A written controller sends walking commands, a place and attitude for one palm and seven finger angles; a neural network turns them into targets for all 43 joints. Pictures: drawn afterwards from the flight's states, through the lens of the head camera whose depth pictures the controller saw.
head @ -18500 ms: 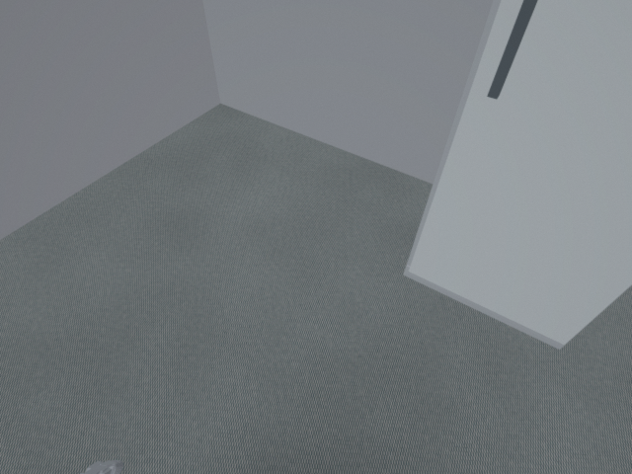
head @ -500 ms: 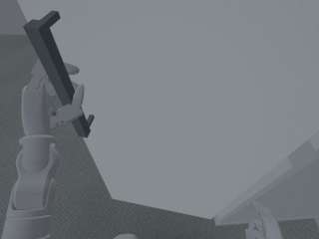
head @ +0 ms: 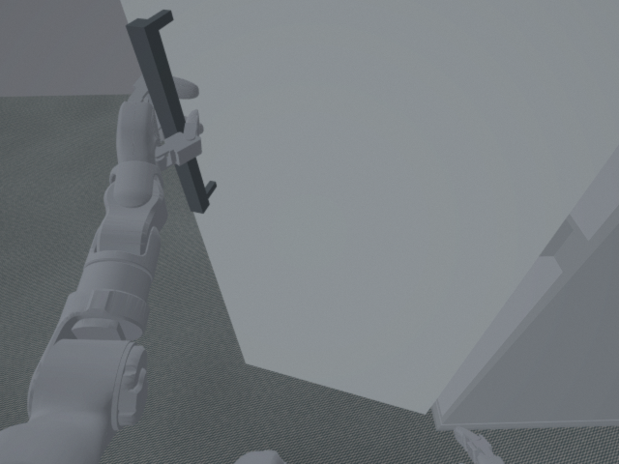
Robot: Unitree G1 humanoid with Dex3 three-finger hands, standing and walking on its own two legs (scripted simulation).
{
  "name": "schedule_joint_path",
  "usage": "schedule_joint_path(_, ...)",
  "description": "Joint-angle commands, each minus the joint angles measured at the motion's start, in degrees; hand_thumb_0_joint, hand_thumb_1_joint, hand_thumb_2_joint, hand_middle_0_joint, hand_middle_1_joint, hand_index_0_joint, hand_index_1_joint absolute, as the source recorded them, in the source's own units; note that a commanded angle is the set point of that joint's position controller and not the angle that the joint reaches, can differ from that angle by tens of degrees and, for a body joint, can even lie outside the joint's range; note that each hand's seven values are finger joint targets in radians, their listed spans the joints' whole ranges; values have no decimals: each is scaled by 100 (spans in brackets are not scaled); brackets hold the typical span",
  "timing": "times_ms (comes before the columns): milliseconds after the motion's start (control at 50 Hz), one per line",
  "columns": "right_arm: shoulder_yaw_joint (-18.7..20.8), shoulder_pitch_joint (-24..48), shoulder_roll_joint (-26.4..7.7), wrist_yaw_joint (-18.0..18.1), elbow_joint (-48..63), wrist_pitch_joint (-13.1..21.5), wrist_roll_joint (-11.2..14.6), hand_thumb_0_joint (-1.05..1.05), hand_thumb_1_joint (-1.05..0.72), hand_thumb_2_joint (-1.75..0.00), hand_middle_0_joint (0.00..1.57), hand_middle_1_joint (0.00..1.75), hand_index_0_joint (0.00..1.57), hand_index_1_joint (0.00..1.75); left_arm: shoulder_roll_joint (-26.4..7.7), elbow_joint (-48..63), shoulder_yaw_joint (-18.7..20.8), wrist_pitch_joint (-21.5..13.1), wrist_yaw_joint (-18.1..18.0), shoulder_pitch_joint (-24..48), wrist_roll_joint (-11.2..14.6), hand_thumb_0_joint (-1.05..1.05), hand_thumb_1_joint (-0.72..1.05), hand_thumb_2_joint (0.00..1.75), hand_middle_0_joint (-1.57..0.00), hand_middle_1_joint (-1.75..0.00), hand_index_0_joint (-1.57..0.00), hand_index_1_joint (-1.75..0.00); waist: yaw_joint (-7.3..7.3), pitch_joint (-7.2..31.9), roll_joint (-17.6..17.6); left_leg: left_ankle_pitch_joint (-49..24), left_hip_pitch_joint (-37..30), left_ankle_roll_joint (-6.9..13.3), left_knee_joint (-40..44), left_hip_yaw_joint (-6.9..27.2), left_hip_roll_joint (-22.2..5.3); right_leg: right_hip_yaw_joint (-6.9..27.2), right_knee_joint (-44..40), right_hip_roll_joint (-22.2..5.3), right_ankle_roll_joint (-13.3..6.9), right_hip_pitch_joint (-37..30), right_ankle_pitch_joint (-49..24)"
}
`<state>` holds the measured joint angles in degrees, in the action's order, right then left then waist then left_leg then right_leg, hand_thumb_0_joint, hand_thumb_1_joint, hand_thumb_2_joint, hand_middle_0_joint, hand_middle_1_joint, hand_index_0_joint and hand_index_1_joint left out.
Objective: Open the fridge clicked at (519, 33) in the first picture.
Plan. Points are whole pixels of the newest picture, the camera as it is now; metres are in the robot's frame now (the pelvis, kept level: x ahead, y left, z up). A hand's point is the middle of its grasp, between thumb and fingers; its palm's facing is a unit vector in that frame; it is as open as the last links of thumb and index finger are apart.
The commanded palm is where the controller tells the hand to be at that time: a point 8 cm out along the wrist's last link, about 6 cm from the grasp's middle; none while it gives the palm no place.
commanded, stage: stop walking and hold the door back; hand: left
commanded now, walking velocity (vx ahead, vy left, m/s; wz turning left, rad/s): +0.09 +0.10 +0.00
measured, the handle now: (184, 125) +0.47 +0.21 +0.21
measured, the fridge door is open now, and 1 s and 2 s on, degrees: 73 73 70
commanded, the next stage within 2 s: loosen the grip on the handle in 0.44 s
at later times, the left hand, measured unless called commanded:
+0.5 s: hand (188, 145) +0.42 +0.19 +0.21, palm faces +0.22 -0.96 -0.16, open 5.8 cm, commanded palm +0.41 +0.23 +0.19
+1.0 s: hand (184, 145) +0.43 +0.19 +0.20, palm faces +0.20 -0.97 -0.16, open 13.3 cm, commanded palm +0.40 +0.25 +0.20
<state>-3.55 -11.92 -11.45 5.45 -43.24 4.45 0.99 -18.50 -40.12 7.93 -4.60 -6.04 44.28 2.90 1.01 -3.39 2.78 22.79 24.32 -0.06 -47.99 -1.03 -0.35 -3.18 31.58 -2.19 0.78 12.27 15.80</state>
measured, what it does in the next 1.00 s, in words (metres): stands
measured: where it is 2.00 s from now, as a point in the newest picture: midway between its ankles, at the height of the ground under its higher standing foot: outside the picture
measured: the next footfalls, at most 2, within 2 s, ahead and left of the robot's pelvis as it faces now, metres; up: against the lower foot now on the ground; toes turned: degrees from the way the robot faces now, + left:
none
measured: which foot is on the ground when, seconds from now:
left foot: down 0.00-1.00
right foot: down 0.00-1.00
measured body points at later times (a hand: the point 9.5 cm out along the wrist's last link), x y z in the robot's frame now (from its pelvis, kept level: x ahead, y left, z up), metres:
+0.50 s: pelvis +0.01 +0.01 +0.00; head +0.02 +0.00 +0.45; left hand +0.41 +0.24 +0.22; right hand +0.13 -0.23 -0.12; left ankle +0.08 +0.12 -0.73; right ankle +0.01 -0.10 -0.73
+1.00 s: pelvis +0.01 +0.01 +0.00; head +0.02 +0.01 +0.45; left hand +0.42 +0.25 +0.21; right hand +0.11 -0.26 -0.10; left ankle +0.08 +0.12 -0.73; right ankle +0.01 -0.10 -0.73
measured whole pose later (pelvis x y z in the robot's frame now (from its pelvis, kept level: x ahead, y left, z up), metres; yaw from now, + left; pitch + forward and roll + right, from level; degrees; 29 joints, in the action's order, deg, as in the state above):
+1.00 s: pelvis +0.01 +0.01 +0.00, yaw -2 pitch +0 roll +0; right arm -1.1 -16.7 -14.7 3.7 -42.3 8.6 2.0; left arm -20.8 -32.8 11.8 -14.2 -2.2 34.4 2.3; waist -1.2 0.2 -0.4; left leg 10.4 20.7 0.6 -30.7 -5.2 -3.0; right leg -3.5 32.1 -0.4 -0.9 15.9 16.7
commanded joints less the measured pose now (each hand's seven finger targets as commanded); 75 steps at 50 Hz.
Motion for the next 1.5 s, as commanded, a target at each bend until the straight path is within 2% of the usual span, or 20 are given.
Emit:
schedule_joint_path(0, 421, 239, -893, 155, 734, 325, 23, 0, -90, -90, 20, 30, 20, 30, -1586, 884, 699, -472, 16, 2700, -142, 0, 90, 90, -45, -140, -45, -140, 42, 1452, -1369, 137, 39, -19, 710, -237, -181, 1139, -929, -1461, -852, -1062, -1264)
schedule_joint_path(60, 515, 145, -1006, 116, 671, 289, -1, 0, -90, -90, 20, 30, 20, 30, -1276, 1058, 481, -583, 91, 2516, -86, 0, 90, 90, -45, -140, -45, -140, -183, 1505, -980, -1271, -1711, -31, 2137, -490, -83, 593, -423, -991, -419, 96, -413)
schedule_joint_path(100, 606, 237, -1210, 45, 892, 294, 65, 0, -90, -90, 20, 30, 20, 30, -701, 1664, 59, -706, 178, 2376, 0, 0, 90, 90, -45, -140, -45, -140, -149, 1690, 805, -1739, -2147, 434, 2577, 999, -1277, -31, 753, -75, -20, 711, 195)
schedule_joint_path(140, 492, 351, -926, 2, 1033, 310, 90, 0, -90, -90, 20, 30, 20, 30, -299, 1947, -195, -738, 224, 2257, 102, 0, 90, 90, -45, -140, -45, -140, -281, 1598, 825, -428, -1641, 856, 3397, 2025, -1898, 135, 1453, 172, 10, 758, 1406)
schedule_joint_path(180, 503, 250, -1003, 30, 982, 318, 69, 0, -90, -90, 20, 30, 20, 30, -792, 2326, 121, -808, 141, 2051, 62, 0, 90, 90, -45, -140, -45, -140, -221, 1539, 579, -1489, -1694, 922, 3040, 1907, -1921, 301, 976, 47, -32, 634, 917)
schedule_joint_path(220, 528, 205, -1119, -2, 993, 322, 65, 0, -90, -90, 20, 30, 20, 30, -1006, 2604, 320, -788, 125, 1564, -5, 0, 90, 90, -45, -140, -45, -140, -129, 1825, 548, -2447, -1703, 630, 2451, 923, -1630, 196, -58, 29, -38, -77, 289)
schedule_joint_path(300, 510, 161, -1019, -16, 1090, 334, 84, 0, -90, -90, 20, 30, 20, 30, -1216, 2833, 453, -639, 109, 1149, -41, 0, 90, 90, -45, -140, -45, -140, -201, 1838, -243, -1826, -1230, 52, 1948, -70, -868, 670, -662, -438, -160, -478, -1172)
schedule_joint_path(360, 466, 178, -939, 25, 999, 302, 80, 0, -90, -90, 20, 30, 20, 30, -1246, 2697, 404, -554, 76, 1342, -7, 0, 90, 90, -45, -140, -45, -140, -196, 1791, -784, -1348, -1433, -15, 1692, -89, -632, 1150, -948, -838, -330, -44, -1113)
schedule_joint_path(500, 399, 292, -976, 85, 896, 242, 63, 0, -90, -90, 20, 30, 20, 30, -1014, 2166, 158, -576, 93, 1640, -18, 0, 90, 90, -45, -140, -45, -140, -139, 1642, -114, -1540, -1733, 185, 2240, 243, -1000, 593, -702, -305, -53, 366, -401)
schedule_joint_path(520, 947, 109, -1246, -96, 948, 420, -26, 0, -90, -90, 20, 30, 20, 30, -4702, 2054, 2885, -641, 165, 4802, -704, 0, 90, 90, -45, -140, -45, -140, 213, 1023, -1670, -1638, -1292, 361, 1820, -74, -871, 1197, -1389, -360, -54, 423, -1382)
schedule_joint_path(540, 576, 153, -994, -156, 902, 742, -63, 0, -90, -90, 20, 30, 20, 30, -1692, 300, 946, -192, 489, 3459, -616, 0, 78, 84, -45, -140, -45, -140, -598, 2694, -1815, -2464, -1374, 198, 2399, -190, -54, 220, -292, 174, -341, -133, -2235)
schedule_joint_path(560, 716, -200, -1090, -189, 884, 775, 166, 0, -90, -90, 20, 30, 20, 30, -1129, 635, 1207, -204, 684, 2204, -340, 0, 66, 78, -45, -140, -45, -140, -255, 2840, -1384, -2624, -1829, 109, 2141, -77, -144, -56, -166, 215, -294, 286, -1793)
schedule_joint_path(580, 647, -12, -1128, -218, 901, 814, 165, 0, -90, -90, 20, 30, 20, 30, -1208, 624, 1340, -294, 763, 1687, -184, 0, 54, 73, -45, -140, -45, -140, 26, 2690, 689, -2596, -2431, -39, 2073, -140, -114, 65, -277, 80, -346, 572, -1331)
schedule_joint_path(600, 559, -34, -1070, -233, 885, 763, 96, 0, -90, -90, 20, 30, 20, 30, -1332, 1282, 1401, -524, 647, 1778, 54, 0, 42, 67, -45, -140, -45, -140, 46, 2585, 1172, -2135, -2696, -129, 2193, 41, -117, 37, -441, 135, -299, 707, -878)
schedule_joint_path(660, 523, 101, -973, -280, 1080, 785, 94, 0, -90, -90, 20, 30, 20, 30, -748, 1573, 452, -974, 320, 1926, -209, 0, 5, 49, -45, -140, -45, -140, -268, 1561, -142, -673, -1826, 60, 2356, 149, -240, 102, -556, 205, -215, 1181, -54)
schedule_joint_path(760, 506, 148, -1047, -266, 1171, 763, 133, 0, -90, -90, 20, 30, 20, 30, -1051, 1619, 344, -1269, 160, 2108, -363, 0, -55, 20, -42, -137, -42, -137, -295, 1448, -246, 107, -1457, 130, 2401, 116, -184, 238, -622, 193, -221, 1184, 536)
schedule_joint_path(860, 505, 139, -1083, -169, 1056, 753, 166, 0, -90, -90, 20, 30, 20, 30, -1101, 1631, 316, -1198, 279, 2079, -168, 0, -55, 20, -36, -128, -36, -128, -319, 1473, -148, 100, -1450, 155, 2317, 42, -135, 294, -766, 207, -209, 1113, 652)
schedule_joint_path(920, 537, 65, -1146, -115, 959, 719, 113, 0, -90, -90, 20, 30, 20, 30, -1856, 1823, 1062, -1217, 261, 1765, -38, 0, -55, 20, -32, -123, -32, -123, -157, 1872, -219, -617, -1503, 195, 2196, -51, -126, 336, -793, 214, -214, 694, 209)
schedule_joint_path(1080, 532, 13, -1110, -108, 969, 584, 81, 0, -90, -90, 20, 30, 20, 30, -1678, 2277, 1246, -931, 371, 836, 198, 0, -55, 20, -25, -115, -25, -115, -4, 1967, -299, -1834, -1545, 224, 2050, -176, -99, 253, -660, 235, -171, 337, -987)
schedule_joint_path(1480, 544, -156, -1142, 32, 1014, 282, 146, 0, -90, -90, 20, 30, 20, 30, -2130, 2042, 1485, -1016, 1197, 976, 387, 0, -55, 20, -25, -115, -25, -115, -252, 1936, -60, -2151, -1539, 248, 1689, -150, -67, 253, -413, 275, -137, 696, -1503)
